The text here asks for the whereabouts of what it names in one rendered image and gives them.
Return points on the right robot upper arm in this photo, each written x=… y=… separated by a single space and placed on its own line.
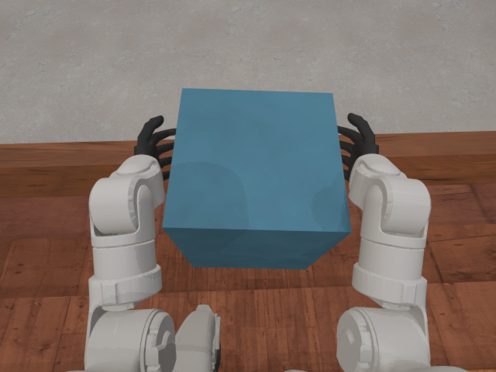
x=383 y=340

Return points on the carton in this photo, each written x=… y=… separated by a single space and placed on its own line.
x=256 y=179

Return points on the robot left shin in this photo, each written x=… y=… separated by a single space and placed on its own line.
x=207 y=308

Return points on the robot right forearm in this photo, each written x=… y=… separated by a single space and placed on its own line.
x=394 y=227

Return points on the left robot upper arm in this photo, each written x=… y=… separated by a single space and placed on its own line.
x=140 y=340

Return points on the robot left forearm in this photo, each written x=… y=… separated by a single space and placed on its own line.
x=121 y=209

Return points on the right robot hand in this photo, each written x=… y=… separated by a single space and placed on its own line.
x=364 y=142

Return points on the robot left thigh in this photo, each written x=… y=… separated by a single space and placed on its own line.
x=196 y=340

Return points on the left robot hand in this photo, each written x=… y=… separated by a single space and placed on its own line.
x=147 y=141

